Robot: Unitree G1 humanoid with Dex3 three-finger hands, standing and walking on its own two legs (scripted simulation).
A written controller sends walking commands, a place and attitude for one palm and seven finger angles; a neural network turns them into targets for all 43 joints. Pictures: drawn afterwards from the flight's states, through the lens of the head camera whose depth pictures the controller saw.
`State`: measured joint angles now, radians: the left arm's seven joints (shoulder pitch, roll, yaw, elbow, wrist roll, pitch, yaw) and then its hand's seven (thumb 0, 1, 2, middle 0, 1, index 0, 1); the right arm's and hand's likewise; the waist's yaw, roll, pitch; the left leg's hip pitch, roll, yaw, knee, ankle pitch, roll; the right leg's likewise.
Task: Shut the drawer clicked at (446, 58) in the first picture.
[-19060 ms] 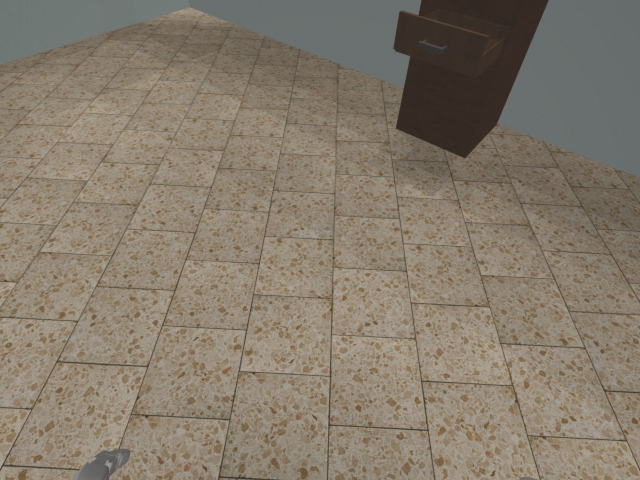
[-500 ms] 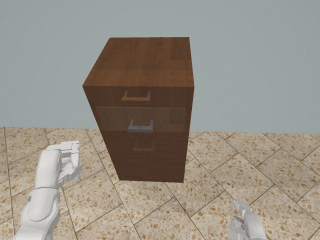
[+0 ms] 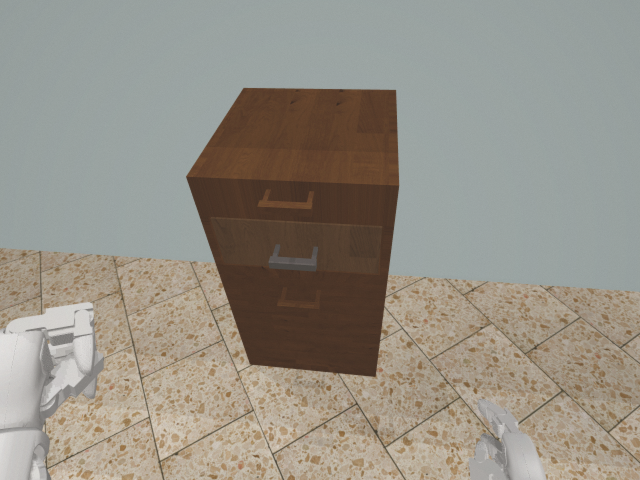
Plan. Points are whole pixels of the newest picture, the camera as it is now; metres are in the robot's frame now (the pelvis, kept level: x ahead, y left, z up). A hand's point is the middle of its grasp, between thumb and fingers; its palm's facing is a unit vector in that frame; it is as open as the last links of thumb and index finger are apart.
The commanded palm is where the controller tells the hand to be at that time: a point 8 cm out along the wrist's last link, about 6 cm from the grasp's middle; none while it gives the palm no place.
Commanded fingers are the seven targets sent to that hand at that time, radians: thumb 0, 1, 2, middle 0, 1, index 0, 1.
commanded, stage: step back with the hand held close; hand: left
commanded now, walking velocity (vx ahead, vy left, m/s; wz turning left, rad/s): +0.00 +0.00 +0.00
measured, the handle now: (294, 256) +0.62 +0.15 -0.17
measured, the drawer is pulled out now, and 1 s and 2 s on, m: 0.00 0.00 0.00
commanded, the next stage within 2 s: stop stepping back and stand still in 1.42 s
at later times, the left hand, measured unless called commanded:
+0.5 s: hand (92, 362) +0.17 +0.24 +0.15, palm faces +0.24 -0.82 -0.51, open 3.3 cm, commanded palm +0.11 +0.29 +0.18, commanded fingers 0.00 0.90 0.90 -1.40 -1.60 -1.40 -1.60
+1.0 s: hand out of the picture +0.08 +0.28 +0.16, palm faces +0.38 -0.76 -0.53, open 3.3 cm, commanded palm +0.01 +0.31 +0.18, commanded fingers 0.00 0.90 0.90 -1.40 -1.60 -1.40 -1.60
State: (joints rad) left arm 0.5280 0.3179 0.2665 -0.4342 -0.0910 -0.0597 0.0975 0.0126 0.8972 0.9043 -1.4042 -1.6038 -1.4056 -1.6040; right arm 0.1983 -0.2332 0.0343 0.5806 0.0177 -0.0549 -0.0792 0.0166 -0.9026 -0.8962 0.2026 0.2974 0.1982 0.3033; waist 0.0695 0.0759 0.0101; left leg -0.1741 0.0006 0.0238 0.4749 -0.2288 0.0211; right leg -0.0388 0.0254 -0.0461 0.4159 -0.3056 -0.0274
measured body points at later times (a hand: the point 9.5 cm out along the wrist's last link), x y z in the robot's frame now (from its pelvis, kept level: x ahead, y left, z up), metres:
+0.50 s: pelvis -0.02 +0.01 +0.00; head +0.01 +0.01 +0.45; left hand +0.15 +0.28 +0.18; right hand +0.14 -0.24 -0.09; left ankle +0.02 +0.11 -0.74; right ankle -0.04 -0.10 -0.74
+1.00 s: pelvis -0.10 +0.02 -0.01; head -0.07 +0.04 +0.43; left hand +0.05 +0.31 +0.19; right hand +0.09 -0.20 -0.09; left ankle +0.02 +0.11 -0.74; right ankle -0.05 -0.09 -0.74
